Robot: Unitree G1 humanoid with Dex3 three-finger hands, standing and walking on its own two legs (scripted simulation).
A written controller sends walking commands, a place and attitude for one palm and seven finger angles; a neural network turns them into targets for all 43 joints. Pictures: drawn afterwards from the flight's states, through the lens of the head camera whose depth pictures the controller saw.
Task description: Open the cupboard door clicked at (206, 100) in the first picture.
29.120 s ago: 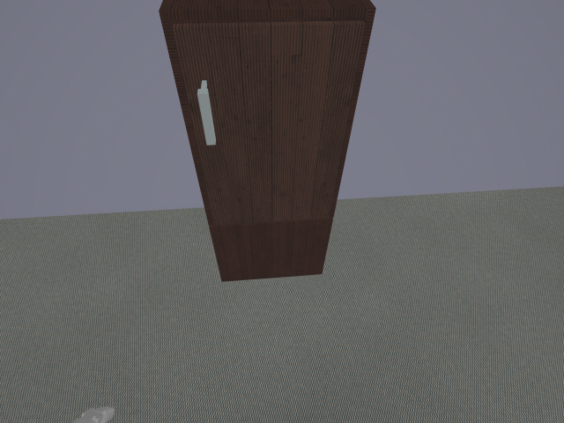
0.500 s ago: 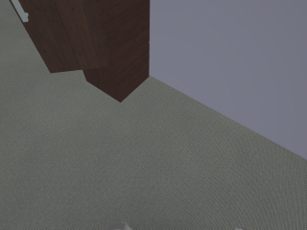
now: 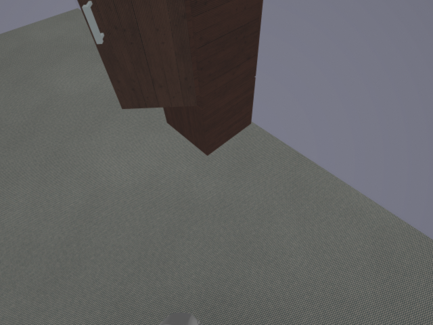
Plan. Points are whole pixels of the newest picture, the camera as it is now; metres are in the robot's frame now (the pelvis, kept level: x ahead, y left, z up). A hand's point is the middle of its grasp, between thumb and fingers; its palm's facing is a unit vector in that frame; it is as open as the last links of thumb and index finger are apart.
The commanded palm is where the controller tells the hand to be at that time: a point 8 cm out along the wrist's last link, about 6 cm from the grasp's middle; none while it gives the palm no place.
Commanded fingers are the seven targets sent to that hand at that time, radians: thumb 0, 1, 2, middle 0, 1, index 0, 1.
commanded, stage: take the last steps up to it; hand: left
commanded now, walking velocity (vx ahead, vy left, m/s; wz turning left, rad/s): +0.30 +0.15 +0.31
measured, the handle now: (94, 22) +1.04 +0.50 +0.05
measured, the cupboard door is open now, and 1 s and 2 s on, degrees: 48 48 48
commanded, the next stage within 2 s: come to a stop and stand still in 1.44 s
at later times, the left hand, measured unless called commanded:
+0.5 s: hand out of the picture +0.10 +0.28 -0.16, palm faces +0.18 -0.96 -0.20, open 7.4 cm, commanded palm none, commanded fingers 0.00 0.90 0.90 -0.20 -0.30 -0.20 -0.30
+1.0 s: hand (107, 260) +0.27 +0.28 -0.15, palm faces +0.26 -0.94 -0.23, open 7.1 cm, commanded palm none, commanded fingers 0.00 0.90 0.90 -0.20 -0.30 -0.20 -0.30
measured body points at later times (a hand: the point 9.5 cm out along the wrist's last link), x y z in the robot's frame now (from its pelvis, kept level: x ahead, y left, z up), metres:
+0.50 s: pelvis +0.08 +0.07 +0.01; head +0.10 +0.09 +0.46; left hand +0.09 +0.33 -0.14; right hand +0.12 -0.15 -0.14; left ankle +0.03 +0.14 -0.74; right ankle +0.12 -0.06 -0.66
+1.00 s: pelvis +0.26 +0.09 +0.01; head +0.28 +0.08 +0.46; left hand +0.25 +0.33 -0.13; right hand +0.31 -0.15 -0.15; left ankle +0.28 +0.26 -0.67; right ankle +0.25 -0.02 -0.74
